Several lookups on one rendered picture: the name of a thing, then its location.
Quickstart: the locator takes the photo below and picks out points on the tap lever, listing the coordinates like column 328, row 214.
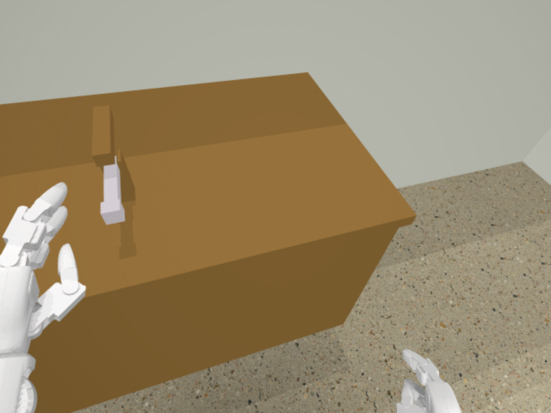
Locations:
column 112, row 210

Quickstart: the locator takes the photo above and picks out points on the right robot hand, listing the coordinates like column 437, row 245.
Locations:
column 437, row 397

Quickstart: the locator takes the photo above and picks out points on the counter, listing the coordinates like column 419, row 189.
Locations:
column 254, row 216

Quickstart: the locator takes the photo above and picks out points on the left robot forearm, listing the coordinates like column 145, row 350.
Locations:
column 17, row 392

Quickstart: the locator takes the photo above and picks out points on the left robot hand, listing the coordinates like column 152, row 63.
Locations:
column 27, row 241

